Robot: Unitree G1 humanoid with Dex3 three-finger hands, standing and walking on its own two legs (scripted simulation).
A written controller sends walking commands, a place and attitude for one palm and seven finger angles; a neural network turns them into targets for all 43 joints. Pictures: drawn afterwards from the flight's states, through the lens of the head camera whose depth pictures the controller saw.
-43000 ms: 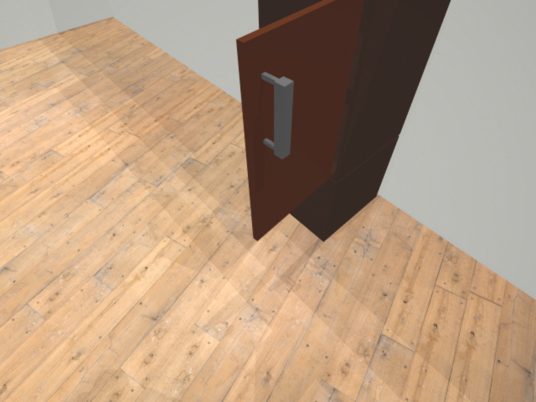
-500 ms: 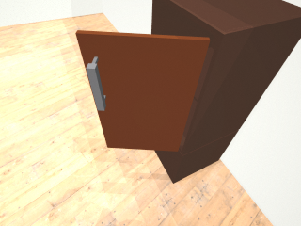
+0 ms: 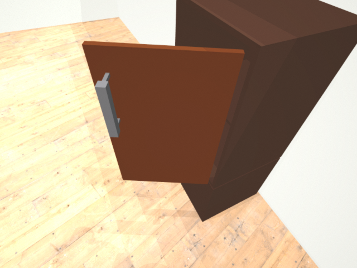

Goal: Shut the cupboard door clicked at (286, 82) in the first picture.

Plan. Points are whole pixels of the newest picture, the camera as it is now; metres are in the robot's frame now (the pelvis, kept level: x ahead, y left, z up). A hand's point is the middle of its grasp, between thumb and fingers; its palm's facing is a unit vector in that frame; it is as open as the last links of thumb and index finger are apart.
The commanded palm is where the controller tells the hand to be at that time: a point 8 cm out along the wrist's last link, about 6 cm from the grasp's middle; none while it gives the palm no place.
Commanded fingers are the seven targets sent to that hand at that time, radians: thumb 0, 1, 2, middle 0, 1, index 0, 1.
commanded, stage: come to a stop and stand still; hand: left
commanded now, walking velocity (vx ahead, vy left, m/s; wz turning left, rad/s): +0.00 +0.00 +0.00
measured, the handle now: (111, 106) +0.48 +0.21 +0.09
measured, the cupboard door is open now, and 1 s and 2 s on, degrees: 61 61 61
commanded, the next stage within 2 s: look again from close up in 1.82 s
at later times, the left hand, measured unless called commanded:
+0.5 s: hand out of the picture +0.04 +0.18 -0.18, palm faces +0.02 -0.99 -0.17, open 7.4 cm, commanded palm none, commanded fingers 0.00 0.90 0.90 -0.20 -0.30 -0.20 -0.30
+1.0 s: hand out of the picture +0.01 +0.17 -0.17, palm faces +0.02 -0.97 -0.23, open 7.4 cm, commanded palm none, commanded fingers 0.00 0.90 0.90 -0.20 -0.30 -0.20 -0.30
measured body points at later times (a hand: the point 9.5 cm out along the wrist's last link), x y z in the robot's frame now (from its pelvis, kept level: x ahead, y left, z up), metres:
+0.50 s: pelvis +0.04 +0.02 +0.00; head +0.06 +0.03 +0.45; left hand +0.04 +0.23 -0.17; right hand +0.03 -0.19 -0.16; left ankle +0.04 +0.06 -0.74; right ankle +0.01 -0.14 -0.74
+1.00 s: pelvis +0.03 -0.01 +0.00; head +0.03 -0.03 +0.45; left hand +0.01 +0.22 -0.15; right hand +0.06 -0.23 -0.17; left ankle +0.04 +0.06 -0.74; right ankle +0.01 -0.14 -0.74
